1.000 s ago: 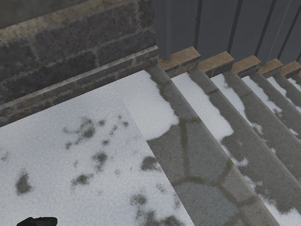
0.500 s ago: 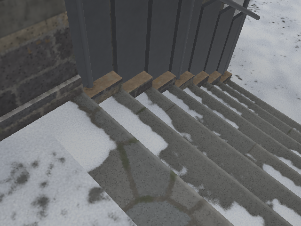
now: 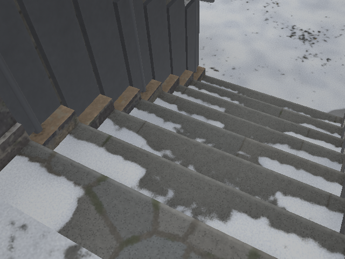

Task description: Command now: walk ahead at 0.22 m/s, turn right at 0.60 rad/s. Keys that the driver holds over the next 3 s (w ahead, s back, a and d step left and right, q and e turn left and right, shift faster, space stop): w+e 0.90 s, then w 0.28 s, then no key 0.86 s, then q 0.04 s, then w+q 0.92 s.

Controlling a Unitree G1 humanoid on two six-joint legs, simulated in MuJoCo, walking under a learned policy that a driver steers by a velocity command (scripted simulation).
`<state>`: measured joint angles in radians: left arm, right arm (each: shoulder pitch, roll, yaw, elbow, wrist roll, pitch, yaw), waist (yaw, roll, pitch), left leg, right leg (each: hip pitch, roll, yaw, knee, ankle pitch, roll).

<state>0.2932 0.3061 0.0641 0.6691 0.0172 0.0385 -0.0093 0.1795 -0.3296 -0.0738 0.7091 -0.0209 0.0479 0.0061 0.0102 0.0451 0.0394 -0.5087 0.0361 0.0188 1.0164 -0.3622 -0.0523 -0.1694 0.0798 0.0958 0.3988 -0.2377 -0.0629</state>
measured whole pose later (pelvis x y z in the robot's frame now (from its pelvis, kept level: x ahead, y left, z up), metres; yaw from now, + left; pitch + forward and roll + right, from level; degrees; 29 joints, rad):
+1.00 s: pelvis +0.42 -0.12 -0.02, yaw -33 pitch +6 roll -1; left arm 0.46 0.20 -0.02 0.90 0.11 -0.11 -0.05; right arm 0.17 -0.23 0.03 0.75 -0.10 -0.10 0.03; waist 0.08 0.00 -0.11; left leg -0.79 0.08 -0.05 1.12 -0.12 -0.06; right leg -0.37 0.15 0.08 0.64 -0.35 -0.10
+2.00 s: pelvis +0.98 -0.42 -0.58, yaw -28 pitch +1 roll +10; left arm 0.04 0.35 0.01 0.64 0.09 0.07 -0.06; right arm 0.20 -0.19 0.02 0.80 -0.05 -0.05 0.04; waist -0.02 -0.22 0.19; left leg -0.67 0.15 0.21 1.66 -0.95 -0.11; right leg -1.03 -0.12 0.17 1.22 0.31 -0.01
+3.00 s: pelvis +1.19 -0.64 -0.56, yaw -14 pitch -2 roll +3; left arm 0.51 0.15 -0.04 0.88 0.11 -0.18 -0.06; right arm 0.42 -0.30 -0.10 0.83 0.05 -0.06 0.12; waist -0.13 0.21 -0.12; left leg -1.05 0.02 -0.12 1.63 0.28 -0.01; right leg -0.06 -0.10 -0.23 0.59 -0.49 -0.02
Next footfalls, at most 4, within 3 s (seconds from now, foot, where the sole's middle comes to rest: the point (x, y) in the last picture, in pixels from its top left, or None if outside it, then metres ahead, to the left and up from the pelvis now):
0.22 left None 0.12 0.13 -0.78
0.68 right None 0.39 -0.19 -0.78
1.14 left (211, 225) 0.61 -0.07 -0.78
1.56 right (259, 194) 0.86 -0.34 -1.00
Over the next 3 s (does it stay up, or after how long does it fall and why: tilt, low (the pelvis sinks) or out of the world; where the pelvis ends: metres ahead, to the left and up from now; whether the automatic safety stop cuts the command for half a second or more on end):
stays up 1.19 -0.64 -0.56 its command is cut before an obstacle after 2.2 s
